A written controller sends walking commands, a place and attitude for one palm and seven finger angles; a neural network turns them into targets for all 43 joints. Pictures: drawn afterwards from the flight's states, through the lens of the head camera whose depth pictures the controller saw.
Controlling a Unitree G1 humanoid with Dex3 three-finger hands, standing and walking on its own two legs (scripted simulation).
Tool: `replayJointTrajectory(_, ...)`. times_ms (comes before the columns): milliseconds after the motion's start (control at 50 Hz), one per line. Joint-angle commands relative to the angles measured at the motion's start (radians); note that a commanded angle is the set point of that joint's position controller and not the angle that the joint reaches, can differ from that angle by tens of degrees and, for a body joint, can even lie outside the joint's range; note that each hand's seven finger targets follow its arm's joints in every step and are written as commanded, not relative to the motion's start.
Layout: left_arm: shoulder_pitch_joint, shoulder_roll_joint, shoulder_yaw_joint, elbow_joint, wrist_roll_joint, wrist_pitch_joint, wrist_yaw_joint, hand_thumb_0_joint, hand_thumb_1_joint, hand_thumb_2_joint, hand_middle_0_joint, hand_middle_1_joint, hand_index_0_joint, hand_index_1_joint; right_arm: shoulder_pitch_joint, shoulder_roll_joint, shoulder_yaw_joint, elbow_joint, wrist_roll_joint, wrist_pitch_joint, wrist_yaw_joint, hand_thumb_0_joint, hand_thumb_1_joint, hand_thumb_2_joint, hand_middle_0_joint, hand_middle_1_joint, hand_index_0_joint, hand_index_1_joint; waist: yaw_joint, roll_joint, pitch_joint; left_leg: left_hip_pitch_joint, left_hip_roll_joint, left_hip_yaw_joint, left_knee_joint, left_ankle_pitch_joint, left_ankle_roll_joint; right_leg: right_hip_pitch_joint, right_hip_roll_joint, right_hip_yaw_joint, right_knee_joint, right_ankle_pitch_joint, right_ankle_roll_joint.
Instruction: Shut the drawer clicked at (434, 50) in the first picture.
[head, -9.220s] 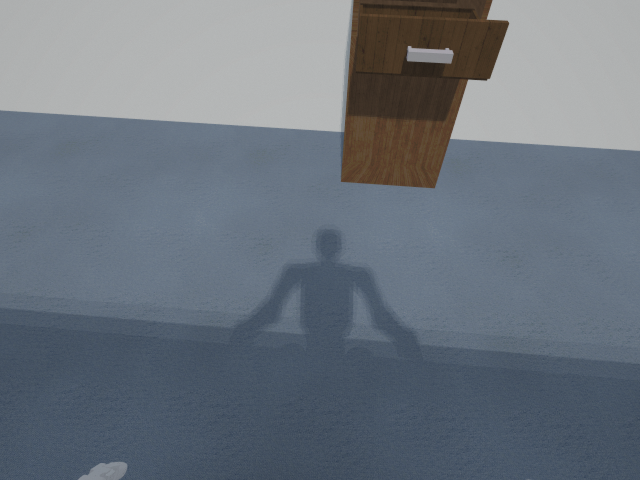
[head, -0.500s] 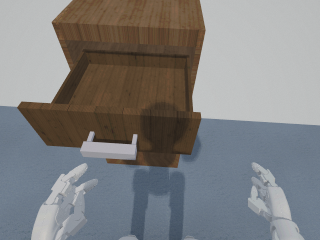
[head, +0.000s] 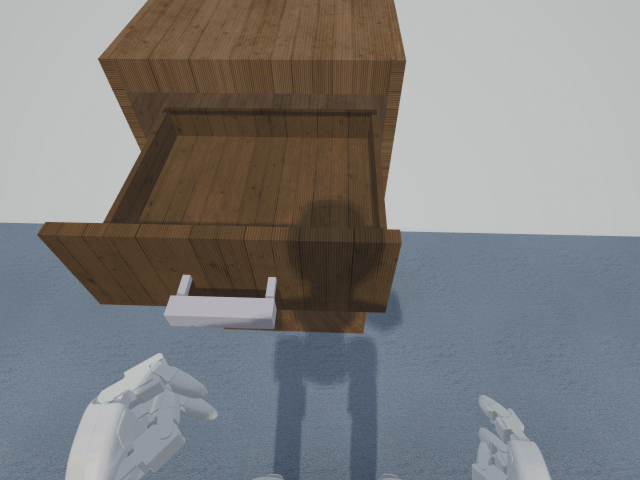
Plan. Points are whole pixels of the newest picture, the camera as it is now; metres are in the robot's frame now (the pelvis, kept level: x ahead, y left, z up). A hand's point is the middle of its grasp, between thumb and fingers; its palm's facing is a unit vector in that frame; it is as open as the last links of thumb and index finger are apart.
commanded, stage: raise the hand and make a fist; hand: left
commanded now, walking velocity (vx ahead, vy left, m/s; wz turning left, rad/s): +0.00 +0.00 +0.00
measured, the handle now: (225, 297) +0.32 +0.14 +0.06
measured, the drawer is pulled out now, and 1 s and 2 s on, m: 0.30 0.30 0.30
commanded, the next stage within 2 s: bring the fist close to the handle in 1.02 s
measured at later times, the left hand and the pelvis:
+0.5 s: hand (164, 439) +0.15 +0.13 +0.14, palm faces +0.02 -1.00 -0.03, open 3.2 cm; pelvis +0.01 +0.02 +0.01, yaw +0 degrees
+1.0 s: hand (171, 439) +0.14 +0.12 +0.16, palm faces +0.02 -1.00 -0.04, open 3.3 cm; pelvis +0.01 +0.01 +0.02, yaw +0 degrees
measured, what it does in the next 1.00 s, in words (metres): stands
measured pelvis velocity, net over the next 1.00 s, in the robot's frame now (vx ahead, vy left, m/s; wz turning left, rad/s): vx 0.01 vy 0.01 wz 0.00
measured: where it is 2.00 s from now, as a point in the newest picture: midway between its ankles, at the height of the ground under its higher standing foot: outside the picture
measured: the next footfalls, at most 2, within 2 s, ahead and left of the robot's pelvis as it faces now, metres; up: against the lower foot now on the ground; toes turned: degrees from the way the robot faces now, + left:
none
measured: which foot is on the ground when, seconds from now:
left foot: down 0.00-1.00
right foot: down 0.00-1.00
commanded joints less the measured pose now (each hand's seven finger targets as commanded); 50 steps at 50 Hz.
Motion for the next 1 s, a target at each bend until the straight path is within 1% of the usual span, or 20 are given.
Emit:
replayJointTrajectory(0, 0.077, 0.044, -0.019, -0.295, 0.014, -0.096, 0.031, 0.000, 0.900, 0.900, -1.100, -1.275, -1.100, -1.275, -0.134, -0.100, -0.048, -0.212, 0.003, -0.081, 0.001, 0.000, -0.900, -0.900, 0.200, 0.300, 0.200, 0.300, 0.010, -0.056, -0.117, -0.001, -0.008, -0.046, -0.122, 0.196, 0.018, 0.151, -0.033, 0.114, -0.174, 0.091, 0.053)
replayJointTrajectory(40, 0.090, 0.054, -0.027, -0.328, 0.029, -0.092, 0.042, 0.000, 0.900, 0.900, -1.140, -1.318, -1.140, -1.318, -0.130, -0.103, -0.048, -0.223, 0.004, -0.076, 0.002, 0.000, -0.900, -0.900, 0.200, 0.300, 0.200, 0.300, 0.010, -0.024, -0.119, 0.016, -0.005, -0.047, -0.127, 0.201, 0.020, 0.141, -0.030, 0.101, -0.164, 0.097, 0.047)
replayJointTrajectory(60, 0.096, 0.075, -0.012, -0.332, 0.040, -0.081, 0.053, 0.000, 0.900, 0.900, -1.160, -1.340, -1.160, -1.340, -0.134, -0.103, -0.050, -0.227, 0.005, -0.068, 0.001, 0.000, -0.900, -0.900, 0.200, 0.300, 0.200, 0.300, 0.013, -0.043, -0.112, 0.014, -0.003, -0.048, -0.130, 0.196, 0.020, 0.142, -0.028, 0.099, -0.164, 0.092, 0.047)
replayJointTrajectory(80, 0.103, 0.056, -0.028, -0.356, 0.041, -0.078, 0.058, 0.000, 0.900, 0.900, -1.180, -1.362, -1.180, -1.362, -0.129, -0.101, -0.048, -0.235, 0.005, -0.064, 0.001, 0.000, -0.900, -0.900, 0.200, 0.300, 0.200, 0.300, 0.013, -0.023, -0.120, 0.028, -0.004, -0.046, -0.135, 0.207, 0.020, 0.147, -0.026, 0.092, -0.159, 0.110, 0.045)
replayJointTrajectory(100, 0.125, 0.056, -0.025, -0.352, 0.042, -0.067, 0.062, 0.000, 0.900, 0.900, -1.200, -1.383, -1.200, -1.383, -0.130, -0.097, -0.048, -0.241, 0.006, -0.058, 0.001, 0.000, -0.900, -0.900, 0.200, 0.300, 0.200, 0.300, 0.019, -0.031, -0.113, 0.026, -0.003, -0.046, -0.141, 0.203, 0.019, 0.151, -0.025, 0.086, -0.159, 0.109, 0.045)
replayJointTrajectory(160, 0.109, 0.057, -0.039, -0.390, 0.047, -0.043, 0.070, 0.000, 0.900, 0.900, -1.260, -1.448, -1.260, -1.448, -0.133, -0.100, -0.043, -0.256, 0.011, -0.045, -0.001, 0.000, -0.900, -0.900, 0.200, 0.300, 0.200, 0.300, 0.013, -0.044, -0.095, 0.045, 0.002, -0.049, -0.152, 0.209, 0.021, 0.153, -0.020, 0.078, -0.166, 0.123, 0.046)
replayJointTrajectory(200, 0.143, 0.041, -0.059, -0.423, 0.048, -0.022, 0.071, 0.000, 0.900, 0.900, -1.300, -1.492, -1.300, -1.492, -0.130, -0.096, -0.037, -0.269, 0.012, -0.041, 0.002, 0.000, -0.900, -0.900, 0.200, 0.300, 0.200, 0.300, 0.021, -0.020, -0.104, 0.069, 0.004, -0.051, -0.163, 0.239, 0.021, 0.168, -0.017, 0.067, -0.160, 0.162, 0.044)
replayJointTrajectory(300, 0.144, 0.032, -0.090, -0.470, 0.056, 0.035, 0.069, 0.000, 0.900, 0.900, -1.400, -1.600, -1.400, -1.600, -0.136, -0.091, -0.022, -0.279, 0.014, -0.031, 0.008, 0.000, -0.900, -0.900, 0.200, 0.300, 0.200, 0.300, 0.014, -0.031, -0.057, 0.091, 0.009, -0.058, -0.186, 0.241, 0.021, 0.175, -0.014, 0.056, -0.179, 0.174, 0.047)
replayJointTrajectory(340, 0.181, 0.041, -0.079, -0.494, 0.056, 0.053, 0.067, 0.000, 0.900, 0.900, -1.400, -1.600, -1.400, -1.600, -0.144, -0.089, -0.019, -0.283, 0.013, -0.028, 0.009, 0.000, -0.900, -0.900, 0.200, 0.300, 0.200, 0.300, 0.024, -0.036, -0.065, 0.097, 0.010, -0.056, -0.190, 0.253, 0.022, 0.196, -0.015, 0.058, -0.184, 0.189, 0.047)
replayJointTrajectory(400, 0.180, 0.041, -0.087, -0.536, 0.062, 0.074, 0.067, 0.000, 0.900, 0.900, -1.400, -1.600, -1.400, -1.600, -0.146, -0.086, -0.013, -0.284, 0.015, -0.026, 0.015, 0.000, -0.900, -0.900, 0.200, 0.300, 0.200, 0.300, 0.022, -0.031, -0.050, 0.117, 0.014, -0.062, -0.205, 0.271, 0.020, 0.204, -0.013, 0.045, -0.185, 0.202, 0.045)
replayJointTrajectory(420, 0.188, 0.038, -0.093, -0.554, 0.061, 0.077, 0.067, 0.000, 0.900, 0.900, -1.400, -1.600, -1.400, -1.600, -0.149, -0.086, -0.012, -0.287, 0.017, -0.027, 0.017, 0.000, -0.900, -0.900, 0.200, 0.300, 0.200, 0.300, 0.024, -0.009, -0.048, 0.125, 0.014, -0.060, -0.206, 0.273, 0.020, 0.203, -0.014, 0.048, -0.190, 0.204, 0.045)
replayJointTrajectory(460, 0.180, 0.048, -0.088, -0.579, 0.064, 0.087, 0.071, 0.000, 0.900, 0.900, -1.400, -1.600, -1.400, -1.600, -0.152, -0.087, -0.010, -0.290, 0.019, -0.031, 0.020, 0.000, -0.900, -0.900, 0.200, 0.300, 0.200, 0.300, 0.026, -0.017, -0.042, 0.130, 0.016, -0.067, -0.215, 0.269, 0.020, 0.206, -0.011, 0.040, -0.191, 0.194, 0.044)
replayJointTrajectory(480, 0.161, 0.043, -0.102, -0.592, 0.064, 0.090, 0.070, 0.000, 0.900, 0.900, -1.400, -1.600, -1.400, -1.600, -0.150, -0.088, -0.006, -0.291, 0.017, -0.035, 0.020, 0.000, -0.900, -0.900, 0.200, 0.300, 0.200, 0.300, 0.017, -0.013, -0.041, 0.134, 0.014, -0.068, -0.218, 0.249, 0.020, 0.201, -0.013, 0.041, -0.197, 0.176, 0.046)
replayJointTrajectory(520, 0.166, 0.033, -0.108, -0.587, 0.062, 0.097, 0.068, 0.000, 0.900, 0.900, -1.400, -1.600, -1.400, -1.600, -0.147, -0.087, -0.005, -0.285, 0.020, -0.040, 0.018, 0.000, -0.900, -0.900, 0.200, 0.300, 0.200, 0.300, 0.016, -0.043, -0.015, 0.129, 0.014, -0.070, -0.224, 0.226, 0.021, 0.199, -0.012, 0.046, -0.214, 0.152, 0.047)
replayJointTrajectory(580, 0.152, 0.049, -0.097, -0.616, 0.062, 0.111, 0.067, 0.000, 0.900, 0.900, -1.400, -1.600, -1.400, -1.600, -0.155, -0.089, -0.004, -0.289, 0.024, -0.052, 0.016, 0.000, -0.900, -0.900, 0.200, 0.300, 0.200, 0.300, 0.025, -0.048, -0.022, 0.135, 0.011, -0.069, -0.238, 0.197, 0.022, 0.219, -0.017, 0.054, -0.231, 0.114, 0.047)
replayJointTrajectory(640, 0.195, 0.035, -0.096, -0.592, 0.063, 0.130, 0.065, 0.000, 0.900, 0.900, -1.400, -1.600, -1.400, -1.600, -0.153, -0.084, -0.006, -0.275, 0.025, -0.056, 0.015, 0.000, -0.900, -0.900, 0.200, 0.300, 0.200, 0.300, 0.032, -0.063, -0.022, 0.144, 0.009, -0.063, -0.241, 0.233, 0.022, 0.242, -0.019, 0.056, -0.238, 0.162, 0.047)
replayJointTrajectory(660, 0.211, 0.041, -0.081, -0.584, 0.062, 0.140, 0.065, 0.000, 0.900, 0.900, -1.400, -1.600, -1.400, -1.600, -0.166, -0.081, -0.009, -0.276, 0.030, -0.057, 0.017, 0.000, -0.900, -0.900, 0.200, 0.300, 0.200, 0.300, 0.039, -0.044, -0.019, 0.143, 0.008, -0.060, -0.244, 0.234, 0.020, 0.251, -0.019, 0.058, -0.241, 0.168, 0.045)
replayJointTrajectory(720, 0.188, 0.034, -0.096, -0.591, 0.061, 0.142, 0.064, 0.000, 0.900, 0.900, -1.400, -1.600, -1.400, -1.600, -0.163, -0.084, -0.007, -0.274, 0.026, -0.060, 0.014, 0.000, -0.900, -0.900, 0.200, 0.300, 0.200, 0.300, 0.032, -0.059, 0.009, 0.137, 0.004, -0.055, -0.247, 0.221, 0.021, 0.244, -0.022, 0.062, -0.250, 0.153, 0.048)
replayJointTrajectory(780, 0.200, 0.040, -0.091, -0.619, 0.065, 0.131, 0.073, 0.000, 0.900, 0.900, -1.400, -1.600, -1.400, -1.600, -0.158, -0.083, -0.009, -0.276, 0.024, -0.067, 0.015, 0.000, -0.900, -0.900, 0.200, 0.300, 0.200, 0.300, 0.036, -0.033, -0.021, 0.157, 0.003, -0.052, -0.244, 0.238, 0.022, 0.254, -0.021, 0.061, -0.246, 0.169, 0.047)
replayJointTrajectory(980, 0.215, 0.033, -0.099, -0.589, 0.062, 0.103, 0.069, 0.000, 0.900, 0.900, -1.400, -1.600, -1.400, -1.600, -0.161, -0.084, -0.014, -0.265, 0.022, -0.082, 0.017, 0.000, -0.900, -0.900, 0.200, 0.300, 0.200, 0.300, 0.030, -0.070, 0.006, 0.136, -0.005, -0.042, -0.219, 0.218, 0.025, 0.247, -0.032, 0.096, -0.276, 0.142, 0.052)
